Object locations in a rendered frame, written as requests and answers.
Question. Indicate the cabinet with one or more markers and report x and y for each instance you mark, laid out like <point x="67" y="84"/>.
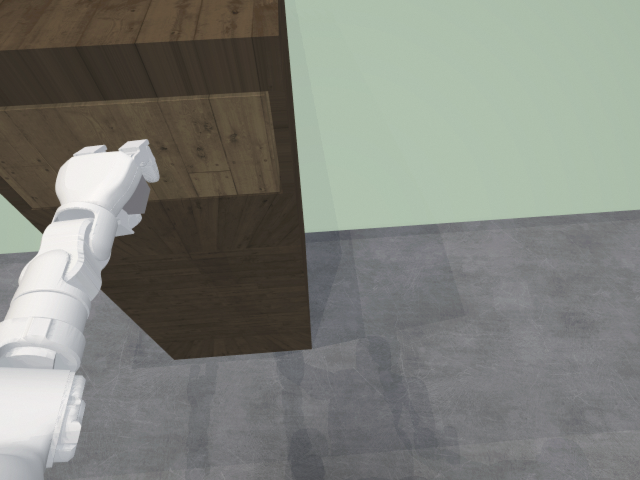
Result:
<point x="204" y="276"/>

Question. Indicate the left robot forearm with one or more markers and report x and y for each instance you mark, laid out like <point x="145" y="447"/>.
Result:
<point x="43" y="328"/>

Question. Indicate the handle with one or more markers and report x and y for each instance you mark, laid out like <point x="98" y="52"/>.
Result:
<point x="138" y="201"/>

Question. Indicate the robot left hand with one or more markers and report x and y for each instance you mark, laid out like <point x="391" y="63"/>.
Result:
<point x="108" y="179"/>

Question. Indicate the robot left upper arm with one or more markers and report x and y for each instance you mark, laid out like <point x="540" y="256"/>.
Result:
<point x="41" y="412"/>

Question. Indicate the drawer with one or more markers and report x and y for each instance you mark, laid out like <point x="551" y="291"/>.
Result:
<point x="204" y="145"/>

